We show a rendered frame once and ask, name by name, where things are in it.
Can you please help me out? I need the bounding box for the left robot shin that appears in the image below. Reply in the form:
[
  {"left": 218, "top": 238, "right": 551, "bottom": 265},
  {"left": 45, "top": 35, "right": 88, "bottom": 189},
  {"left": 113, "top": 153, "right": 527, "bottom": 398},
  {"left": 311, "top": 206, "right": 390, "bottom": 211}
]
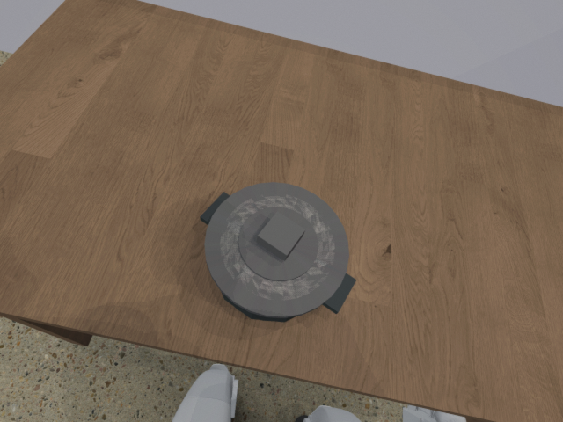
[{"left": 210, "top": 364, "right": 229, "bottom": 372}]

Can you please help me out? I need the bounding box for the left robot thigh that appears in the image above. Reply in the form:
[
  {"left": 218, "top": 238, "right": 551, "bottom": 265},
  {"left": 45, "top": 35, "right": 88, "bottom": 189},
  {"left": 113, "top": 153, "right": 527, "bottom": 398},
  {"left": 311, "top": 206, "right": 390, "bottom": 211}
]
[{"left": 172, "top": 369, "right": 238, "bottom": 422}]

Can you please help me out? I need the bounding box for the right robot hand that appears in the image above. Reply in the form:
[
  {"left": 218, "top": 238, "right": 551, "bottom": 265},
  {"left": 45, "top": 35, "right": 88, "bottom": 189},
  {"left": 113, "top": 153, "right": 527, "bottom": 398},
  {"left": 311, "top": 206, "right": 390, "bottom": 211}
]
[{"left": 403, "top": 405, "right": 466, "bottom": 422}]

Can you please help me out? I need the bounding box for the lid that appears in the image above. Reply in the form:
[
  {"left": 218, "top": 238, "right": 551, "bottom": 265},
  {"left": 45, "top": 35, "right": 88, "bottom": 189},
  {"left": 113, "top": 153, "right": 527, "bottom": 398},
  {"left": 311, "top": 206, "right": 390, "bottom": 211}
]
[{"left": 204, "top": 182, "right": 349, "bottom": 318}]

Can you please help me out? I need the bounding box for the knob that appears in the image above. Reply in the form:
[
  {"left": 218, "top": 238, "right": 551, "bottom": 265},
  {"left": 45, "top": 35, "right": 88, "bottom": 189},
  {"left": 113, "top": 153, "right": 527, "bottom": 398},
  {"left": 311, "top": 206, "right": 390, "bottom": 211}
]
[{"left": 257, "top": 211, "right": 305, "bottom": 261}]

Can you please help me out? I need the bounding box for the table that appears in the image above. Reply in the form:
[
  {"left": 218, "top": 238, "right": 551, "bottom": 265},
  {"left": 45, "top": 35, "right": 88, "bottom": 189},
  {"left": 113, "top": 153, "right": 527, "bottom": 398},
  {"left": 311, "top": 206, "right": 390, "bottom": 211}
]
[{"left": 0, "top": 0, "right": 563, "bottom": 422}]

